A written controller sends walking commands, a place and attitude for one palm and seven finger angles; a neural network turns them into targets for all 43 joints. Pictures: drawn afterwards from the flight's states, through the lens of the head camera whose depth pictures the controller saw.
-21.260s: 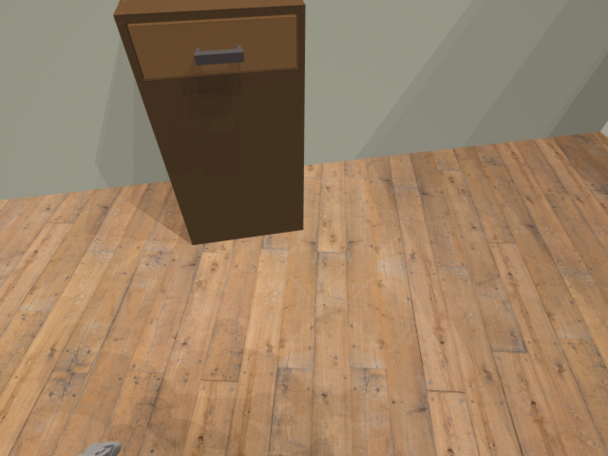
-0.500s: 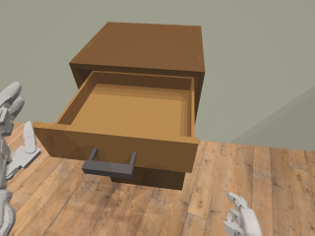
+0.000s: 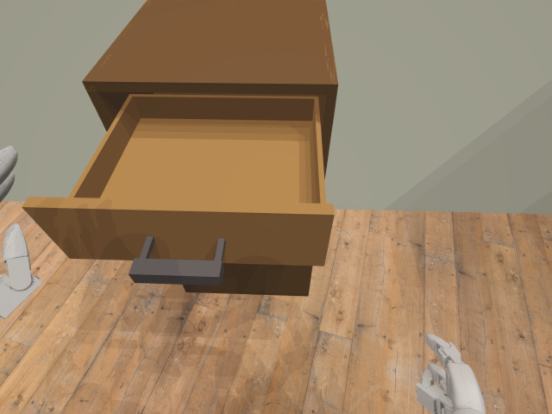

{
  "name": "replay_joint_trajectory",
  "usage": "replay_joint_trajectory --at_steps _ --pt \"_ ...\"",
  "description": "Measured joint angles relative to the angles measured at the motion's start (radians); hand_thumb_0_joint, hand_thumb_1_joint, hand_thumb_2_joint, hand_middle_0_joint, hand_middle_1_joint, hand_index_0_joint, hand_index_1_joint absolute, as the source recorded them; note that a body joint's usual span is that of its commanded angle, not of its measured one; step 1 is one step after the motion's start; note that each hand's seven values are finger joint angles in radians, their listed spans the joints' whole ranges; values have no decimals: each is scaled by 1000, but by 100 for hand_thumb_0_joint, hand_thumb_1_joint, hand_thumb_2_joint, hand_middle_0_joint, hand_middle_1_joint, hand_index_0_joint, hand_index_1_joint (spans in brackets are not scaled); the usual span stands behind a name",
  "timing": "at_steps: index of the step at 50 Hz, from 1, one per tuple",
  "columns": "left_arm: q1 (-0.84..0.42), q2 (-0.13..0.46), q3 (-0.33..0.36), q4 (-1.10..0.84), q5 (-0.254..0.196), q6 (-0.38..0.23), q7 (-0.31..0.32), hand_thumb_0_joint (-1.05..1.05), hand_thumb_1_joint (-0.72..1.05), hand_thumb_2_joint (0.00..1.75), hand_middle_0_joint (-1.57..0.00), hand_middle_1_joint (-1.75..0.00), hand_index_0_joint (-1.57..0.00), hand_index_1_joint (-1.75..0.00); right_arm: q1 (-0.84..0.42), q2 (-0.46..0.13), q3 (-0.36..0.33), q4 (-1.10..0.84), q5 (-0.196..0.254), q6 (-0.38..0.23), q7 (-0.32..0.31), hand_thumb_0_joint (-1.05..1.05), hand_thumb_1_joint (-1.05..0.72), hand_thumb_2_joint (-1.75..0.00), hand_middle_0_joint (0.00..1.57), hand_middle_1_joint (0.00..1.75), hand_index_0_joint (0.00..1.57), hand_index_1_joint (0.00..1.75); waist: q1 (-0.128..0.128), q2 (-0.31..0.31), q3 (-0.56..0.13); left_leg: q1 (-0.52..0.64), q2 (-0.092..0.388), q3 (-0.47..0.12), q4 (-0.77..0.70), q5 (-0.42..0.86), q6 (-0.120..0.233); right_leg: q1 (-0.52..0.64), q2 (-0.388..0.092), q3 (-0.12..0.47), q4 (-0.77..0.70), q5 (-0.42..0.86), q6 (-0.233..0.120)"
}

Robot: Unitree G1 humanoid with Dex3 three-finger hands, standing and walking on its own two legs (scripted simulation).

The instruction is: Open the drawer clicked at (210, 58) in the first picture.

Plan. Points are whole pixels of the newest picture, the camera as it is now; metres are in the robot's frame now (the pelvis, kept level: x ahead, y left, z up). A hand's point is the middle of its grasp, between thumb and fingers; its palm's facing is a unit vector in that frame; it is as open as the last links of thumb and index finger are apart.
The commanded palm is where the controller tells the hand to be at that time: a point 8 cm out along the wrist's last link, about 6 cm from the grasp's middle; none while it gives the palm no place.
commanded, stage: step back with the hand held close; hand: left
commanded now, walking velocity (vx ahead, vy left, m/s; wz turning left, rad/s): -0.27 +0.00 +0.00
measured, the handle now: (181, 257) +0.32 +0.17 +0.05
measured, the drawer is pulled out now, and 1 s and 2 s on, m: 0.29 0.29 0.29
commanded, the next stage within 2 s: stop stepping back and stand still in 1.14 s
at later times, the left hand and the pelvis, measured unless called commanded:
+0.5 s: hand out of the picture +0.14 +0.24 +0.22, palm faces +0.49 -0.74 -0.47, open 7.4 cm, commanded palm +0.08 +0.29 +0.23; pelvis -0.05 +0.01 -0.02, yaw +0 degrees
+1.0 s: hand out of the picture +0.11 +0.21 +0.21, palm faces +0.36 -0.81 -0.46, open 7.4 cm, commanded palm +0.03 +0.27 +0.23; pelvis -0.11 -0.01 +0.00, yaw -1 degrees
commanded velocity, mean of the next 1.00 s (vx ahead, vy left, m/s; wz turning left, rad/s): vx -0.35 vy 0.00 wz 0.00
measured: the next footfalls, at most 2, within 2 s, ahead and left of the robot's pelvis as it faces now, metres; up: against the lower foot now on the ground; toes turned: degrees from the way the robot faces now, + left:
right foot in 0.86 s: -0.11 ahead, -0.11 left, +0.00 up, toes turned +2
left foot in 1.14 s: -0.11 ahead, +0.09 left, +0.00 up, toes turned +2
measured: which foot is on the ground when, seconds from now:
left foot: down 0.00-0.94, up 0.96-1.00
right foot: down 0.00-0.68, up 0.70-0.84, down 0.86-1.00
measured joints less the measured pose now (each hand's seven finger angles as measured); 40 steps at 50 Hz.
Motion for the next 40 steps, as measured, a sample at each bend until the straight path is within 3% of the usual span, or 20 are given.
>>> replay_joint_trajectory --at_steps 8,19,29,33,37,40 --pt "-30 -12 20 -6 16 -17 30 1 89 90 -21 -30 -22 -30 20 17 13 -6 -3 -23 -1 2 -91 -90 20 30 20 30 8 -24 4 -60 -8 7 49 11 9 -61 -9 6 50 12 5" --pt "-71 -18 33 -24 43 -60 54 1 89 90 -21 -30 -22 -30 47 35 32 -8 -17 -62 1 1 -90 -90 20 30 21 30 -3 -47 8 -122 -9 -1 119 9 15 -110 1 16 101 17 4" --pt "-104 -23 40 -27 41 -85 58 1 89 90 -21 -30 -22 -30 39 25 28 25 -21 -76 12 1 -90 -89 20 30 21 30 -4 -47 13 -164 0 -5 160 -19 12 -135 10 14 102 34 3" --pt "-95 -7 39 -49 36 -90 62 1 89 90 -21 -30 -22 -30 30 18 22 35 -19 -73 10 1 -90 -89 20 30 21 30 -12 -52 16 -175 -1 -5 144 31 16 -143 9 13 87 50 8" --pt "-90 20 63 -40 44 -97 54 1 89 90 -21 -30 -22 -30 33 32 11 35 -29 -83 3 2 -91 -90 20 30 21 30 -22 -50 20 -180 -1 -20 141 36 24 -149 46 44 225 -55 7" --pt "-86 26 77 -32 32 -96 52 1 89 90 -21 -30 -22 -30 42 54 12 49 -42 -103 8 2 -91 -90 20 30 21 30 -11 -53 -10 -194 6 -31 116 55 17 -83 82 54 295 -181 -4"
